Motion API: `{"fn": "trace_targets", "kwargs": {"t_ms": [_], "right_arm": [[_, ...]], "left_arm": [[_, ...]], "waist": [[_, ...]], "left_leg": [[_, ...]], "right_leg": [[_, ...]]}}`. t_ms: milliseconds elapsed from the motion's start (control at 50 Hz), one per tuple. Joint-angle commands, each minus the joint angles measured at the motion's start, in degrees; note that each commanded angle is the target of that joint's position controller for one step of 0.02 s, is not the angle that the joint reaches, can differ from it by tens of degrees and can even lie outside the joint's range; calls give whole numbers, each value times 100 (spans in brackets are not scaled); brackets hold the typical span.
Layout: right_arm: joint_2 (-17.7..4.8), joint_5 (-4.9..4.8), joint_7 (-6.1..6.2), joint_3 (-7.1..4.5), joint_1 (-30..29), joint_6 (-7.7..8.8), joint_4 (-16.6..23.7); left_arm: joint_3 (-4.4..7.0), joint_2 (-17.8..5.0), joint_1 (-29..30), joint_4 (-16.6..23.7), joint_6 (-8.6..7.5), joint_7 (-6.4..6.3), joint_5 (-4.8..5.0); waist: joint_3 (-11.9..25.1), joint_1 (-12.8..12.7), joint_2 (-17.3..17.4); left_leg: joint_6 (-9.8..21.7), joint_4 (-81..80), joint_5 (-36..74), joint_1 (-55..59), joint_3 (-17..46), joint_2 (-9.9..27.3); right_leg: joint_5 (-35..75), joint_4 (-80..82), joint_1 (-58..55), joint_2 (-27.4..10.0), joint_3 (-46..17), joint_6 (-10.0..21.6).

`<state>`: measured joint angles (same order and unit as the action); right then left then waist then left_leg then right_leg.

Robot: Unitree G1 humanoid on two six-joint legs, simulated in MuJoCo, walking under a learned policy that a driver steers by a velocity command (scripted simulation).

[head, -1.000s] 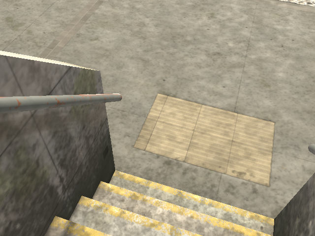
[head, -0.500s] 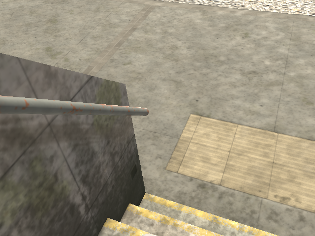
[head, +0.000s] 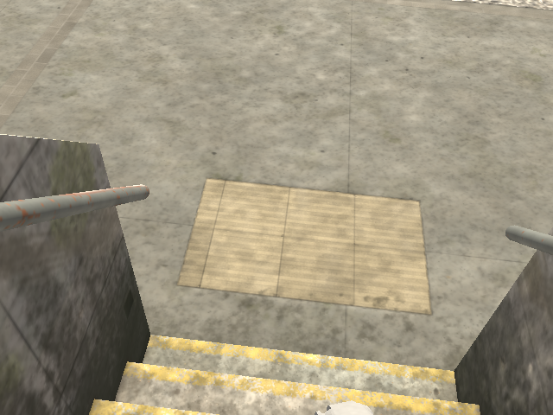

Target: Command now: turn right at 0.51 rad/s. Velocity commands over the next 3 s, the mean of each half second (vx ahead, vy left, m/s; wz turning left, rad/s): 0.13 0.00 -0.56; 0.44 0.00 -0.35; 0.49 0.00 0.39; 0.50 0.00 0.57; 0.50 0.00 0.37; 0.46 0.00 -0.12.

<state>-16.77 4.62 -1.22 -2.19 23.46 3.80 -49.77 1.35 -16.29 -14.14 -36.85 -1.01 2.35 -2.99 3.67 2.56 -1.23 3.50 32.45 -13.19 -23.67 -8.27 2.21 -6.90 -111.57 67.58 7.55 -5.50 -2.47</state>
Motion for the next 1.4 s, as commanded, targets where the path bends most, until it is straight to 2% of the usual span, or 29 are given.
{"fn": "trace_targets", "kwargs": {"t_ms": [20, 120, 200, 240, 360, 480, 520, 540, 560, 600, 680, 740, 840, 880, 900, 920, 940, 960, 980, 1000, 1040, 1080, 1120, 1240, 1280, 1300, 1320, 1340, 1400], "right_arm": [[-443, -45, 338, 58, -1069, 393, 600], [-502, 321, 535, 116, 469, 450, -202], [-610, 186, 371, 55, 42, 325, -214], [-663, 495, 247, 53, 109, 444, -329], [-172, 357, 370, 19, 347, 442, -559], [-672, 235, 442, -329, -95, 418, -283], [-823, 319, 185, -426, -885, 310, -52], [106, 441, 0, -172, -863, 309, 544], [369, 77, -47, 22, -1591, 369, 1021], [15, -378, 140, 25, -2045, 435, 1151], [167, 485, -114, 231, 241, 157, 129], [81, 33, -437, 188, 48, 171, 211], [-499, 159, -207, 97, -467, 21, 500], [-712, 148, -169, -39, 857, 63, -126], [-747, 51, -217, -166, 2741, 237, -683], [-1221, 249, -201, -337, 2984, 230, -829], [-1642, 168, -273, -431, 2348, 240, -211], [-1445, -693, -150, -486, 1734, 21, -520], [-785, -708, -104, -315, 1635, -57, -491], [93, 489, -207, 91, 942, 93, -486], [824, 71, -41, 311, 338, 287, -514], [144, 71, 23, 342, 401, 551, -760], [-388, 72, 238, 282, -93, 776, -481], [-429, -110, 31, 375, 662, 515, -412], [-710, 13, -135, 275, -216, 400, -179], [-661, -229, -201, 233, 210, 410, -248], [-203, 68, -567, 393, 1104, 371, -609], [387, -113, -772, 459, 2239, 286, -942], [135, -217, -401, 423, 441, 68, 58]], "left_arm": [[-87, -132, -1230, 147, 151, 246, 233], [-334, 395, 37, 864, 351, 171, 29], [-282, 388, 213, 741, 343, 261, -162], [-194, 302, -466, 450, 246, 271, -291], [-121, 385, 201, 197, -68, 283, -214], [186, 131, 684, 120, -428, 160, -134], [576, -489, -1784, -841, -804, 29, -137], [720, -1122, -3217, -1282, -931, -114, -301], [744, -1235, -4240, -1420, -1008, 113, -483], [531, -620, -2632, -1215, -882, 553, 46], [-185, 824, 401, -555, -601, 233, -95], [-40, -342, 515, -593, -772, -130, -277], [-186, -409, -467, -967, -797, 92, -230], [-151, -474, -414, -920, -575, 243, -144], [-18, -1053, -31, -755, -515, 403, -387], [-176, 179, -1114, -1080, -535, 619, -341], [-163, 349, -1168, -616, -544, 626, -145], [30, -112, -594, -503, -239, -243, 272], [76, -316, 31, -602, -33, -515, 112], [-350, 510, 476, -159, -240, 135, -302], [-368, 652, -531, -776, -205, 559, -286], [-502, 732, -89, -660, -114, 826, -268], [-338, -150, 669, -405, -79, 723, -475], [-526, 142, 1459, 234, 29, 567, -582], [-351, -222, -339, -270, -113, 482, -643], [-145, -444, -1381, -577, -365, 260, -260], [-83, -468, -2529, -1161, -463, 200, -376], [-45, -645, -2589, -1034, -376, 391, -389], [132, -463, -1542, -1086, -212, 438, -317]], "waist": [[-364, -515, 388], [-210, 612, 606], [-538, 410, 779], [-212, 74, 549], [-588, 492, 506], [-300, 364, 808], [435, -1030, -664], [1675, -1043, -1698], [1492, -1625, -414], [-518, -1172, -189], [-563, 439, 64], [-264, 377, 5], [-890, -169, 41], [-852, 168, 515], [-183, 1112, 1140], [384, 529, 1961], [467, 124, 975], [382, -157, 1247], [-391, -53, 404], [-1207, -8, -690], [-1170, -484, -380], [-679, -488, 545], [-570, -191, -155], [-954, 534, 191], [-873, -260, 29], [-618, -526, -680], [221, -426, -596], [1319, -54, -913], [0, -279, 185]], "left_leg": [[414, -1360, -740, -1380, 656, 995], [940, -779, -686, 1854, 1442, 1960], [950, -1659, -2157, 885, 1451, 2100], [903, -1329, -2084, 790, 1572, 2525], [483, -1583, -2437, 1259, 987, 2693], [101, -923, -2043, 1054, -4, 2632], [55, 2360, -1458, -118, -840, 1586], [-110, 4449, -2922, -2584, -452, 391], [-54, 4563, -2899, -4039, 1157, -429], [-126, 4714, -2267, -5282, 1705, 165], [-2, 3611, 1696, -1771, 1505, 331], [-460, 2526, 3739, 1787, 696, -120], [-467, 139, 1428, 420, 1015, 119], [-170, -2391, 1506, 1022, 1038, 303], [203, -1409, 2211, 3061, 35, -123], [1300, 644, 4947, 4927, 1458, 689], [1990, 1035, 7370, 5689, 3059, 1216], [2076, 501, 5500, 5457, 4137, 2539], [2185, -31, 3954, 4200, 4437, 2397], [1390, 334, 1728, 2969, 4304, 1699], [1348, 465, 1735, -424, 2892, 648], [1289, 321, -1307, -3305, 2282, -248], [1373, 1079, -1120, -2067, 2618, -227], [1396, 2472, -1320, -894, 3570, -293], [1445, 4150, 40, -156, 4072, -139], [1084, 5426, 563, -94, 3237, -753], [541, 6832, 288, -1582, 2659, -936], [287, 9453, -2913, -4075, 1899, -1212], [-189, 8854, -1203, -5896, 1742, -269]], "right_leg": [[380, -1247, -1057, -480, 793, -299], [1340, 1601, 1207, -1131, 182, -319], [679, 3862, -138, -1390, 946, 75], [706, 2749, -484, -1416, 568, 325], [8, 4445, -908, -1521, 753, 643], [-791, 6520, -3521, -911, 1350, 867], [84, 7988, -6573, -138, 1543, 776], [1532, 7487, -9478, -1161, -559, 1723], [1369, 8066, -10054, -2155, -2593, 2264], [-834, 8715, -7879, -3001, -3407, 2604], [-1155, 7180, -2319, -1350, -452, 1689], [-2682, 6429, -365, -697, 806, 1214], [-2329, 4600, -3271, -1475, -1422, 1590], [-2245, 2574, -4153, -1170, -1752, 1334], [-672, 96, -3517, -403, -871, 1195], [-3700, -2158, -747, 558, -627, 849], [-3485, -2671, 1276, 605, -380, 488], [-3715, -793, 1868, -373, 251, 737], [-3635, -426, 1792, -819, 220, 564], [-1258, -134, 3006, -1233, -954, 446], [2427, 3633, 310, -1512, -354, 438], [3524, 2782, -2973, -1312, 569, 453], [3868, 4340, -2089, -1213, 120, 392], [2213, 8371, -4009, -779, 448, 218], [2215, 8979, -4860, -947, 161, 442], [2620, 10786, -6077, -704, 800, 575], [3279, 9349, -8775, -1569, 338, 1270], [6911, 6403, -11001, -2830, -447, 2524], [1832, 8198, -7971, -3481, -1915, 2544]]}}
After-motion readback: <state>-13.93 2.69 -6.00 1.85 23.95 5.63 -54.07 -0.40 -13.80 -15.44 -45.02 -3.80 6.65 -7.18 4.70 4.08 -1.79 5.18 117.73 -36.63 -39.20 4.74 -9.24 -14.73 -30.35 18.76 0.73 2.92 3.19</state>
